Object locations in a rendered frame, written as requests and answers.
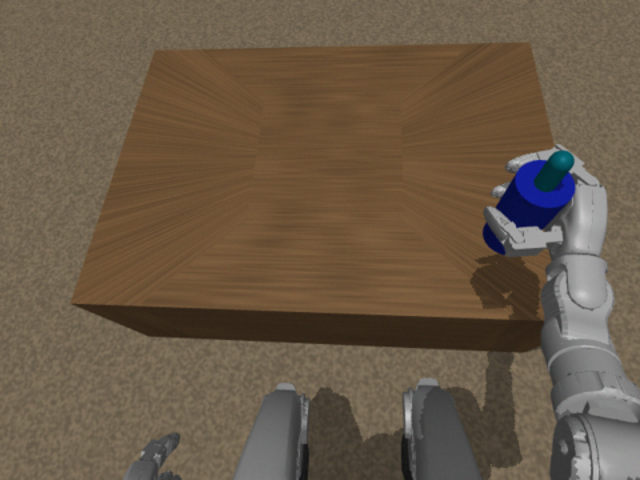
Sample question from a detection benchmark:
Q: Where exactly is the bottle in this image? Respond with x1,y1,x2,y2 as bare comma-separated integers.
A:
483,150,575,255

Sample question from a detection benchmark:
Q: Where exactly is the right robot arm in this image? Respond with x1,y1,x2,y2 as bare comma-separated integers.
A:
540,253,640,480

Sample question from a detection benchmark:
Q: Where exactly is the left robot hand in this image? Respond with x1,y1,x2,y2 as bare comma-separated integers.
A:
123,433,182,480

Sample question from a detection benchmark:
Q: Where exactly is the right robot hand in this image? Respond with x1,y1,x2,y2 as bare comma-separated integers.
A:
483,144,608,261

